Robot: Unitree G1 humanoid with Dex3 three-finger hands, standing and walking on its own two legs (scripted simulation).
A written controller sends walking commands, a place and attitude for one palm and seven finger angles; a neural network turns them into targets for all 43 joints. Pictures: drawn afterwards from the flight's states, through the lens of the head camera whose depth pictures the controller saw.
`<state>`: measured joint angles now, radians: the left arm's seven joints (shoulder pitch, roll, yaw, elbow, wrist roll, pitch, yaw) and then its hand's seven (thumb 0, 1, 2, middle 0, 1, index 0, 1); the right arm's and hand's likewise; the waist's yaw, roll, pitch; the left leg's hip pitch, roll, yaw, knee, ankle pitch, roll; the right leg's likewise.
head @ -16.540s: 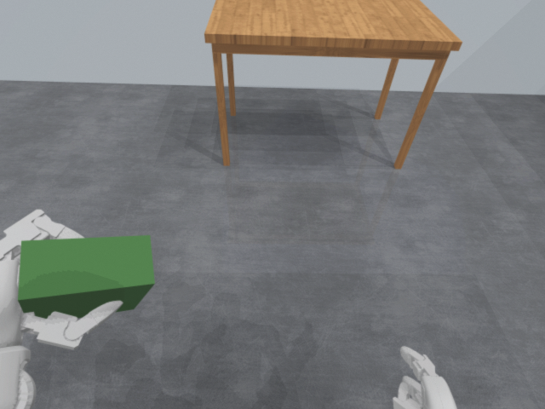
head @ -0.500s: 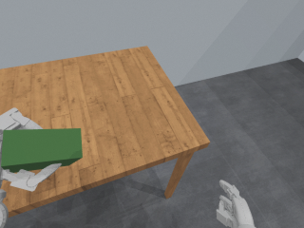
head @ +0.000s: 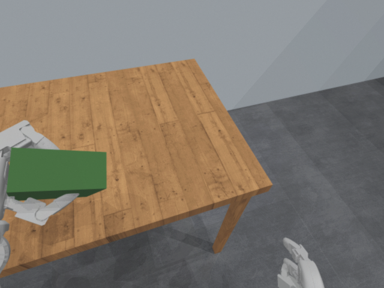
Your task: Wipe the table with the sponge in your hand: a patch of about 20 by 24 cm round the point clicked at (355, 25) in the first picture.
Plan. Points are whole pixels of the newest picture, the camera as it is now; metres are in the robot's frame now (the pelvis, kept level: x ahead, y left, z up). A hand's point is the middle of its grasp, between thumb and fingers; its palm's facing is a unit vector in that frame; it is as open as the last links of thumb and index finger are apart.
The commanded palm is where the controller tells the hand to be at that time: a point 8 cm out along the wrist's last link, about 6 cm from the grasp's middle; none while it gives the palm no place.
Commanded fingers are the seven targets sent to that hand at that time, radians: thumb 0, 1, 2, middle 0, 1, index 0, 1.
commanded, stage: look again from close up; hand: left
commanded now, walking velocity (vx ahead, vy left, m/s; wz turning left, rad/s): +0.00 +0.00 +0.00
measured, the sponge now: (69, 177) +0.25 +0.22 +0.15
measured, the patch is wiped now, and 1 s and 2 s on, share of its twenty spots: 0.00 0.00 0.00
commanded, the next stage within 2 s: turn the palm down, sponge in hand in 0.26 s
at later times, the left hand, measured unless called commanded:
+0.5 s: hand (6, 164) +0.23 +0.29 +0.19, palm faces +0.42 -0.77 -0.48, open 9.3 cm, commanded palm +0.16 +0.28 +0.18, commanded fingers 0.00 0.10 1.30 -1.20 -1.60 -1.20 -1.60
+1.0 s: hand (52, 218) +0.19 +0.24 +0.12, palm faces +0.13 -0.59 -0.80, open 9.3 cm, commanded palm +0.15 +0.26 +0.19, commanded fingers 0.00 0.10 1.30 -1.20 -1.60 -1.20 -1.60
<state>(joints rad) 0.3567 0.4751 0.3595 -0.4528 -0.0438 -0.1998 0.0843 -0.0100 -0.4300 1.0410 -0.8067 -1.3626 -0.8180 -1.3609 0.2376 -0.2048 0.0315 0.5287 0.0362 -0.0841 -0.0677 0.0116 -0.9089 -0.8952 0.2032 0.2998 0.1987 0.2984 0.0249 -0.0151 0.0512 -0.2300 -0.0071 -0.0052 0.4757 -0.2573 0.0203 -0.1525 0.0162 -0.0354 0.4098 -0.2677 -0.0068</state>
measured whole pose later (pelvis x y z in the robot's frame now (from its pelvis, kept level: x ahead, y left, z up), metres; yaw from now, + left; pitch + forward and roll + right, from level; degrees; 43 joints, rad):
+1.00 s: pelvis -0.05 -0.03 -0.01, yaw +0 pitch -2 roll +0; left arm 0.22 0.54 0.20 -0.26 0.25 0.19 -0.07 -0.01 -0.43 1.04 -0.80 -1.37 -0.81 -1.37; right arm 0.15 -0.28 0.04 0.62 0.03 -0.06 -0.10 0.01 -0.91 -0.89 0.21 0.30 0.20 0.30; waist 0.07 0.10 0.03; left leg -0.26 0.01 -0.02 0.52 -0.22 -0.01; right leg -0.22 0.03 -0.05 0.54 -0.28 -0.05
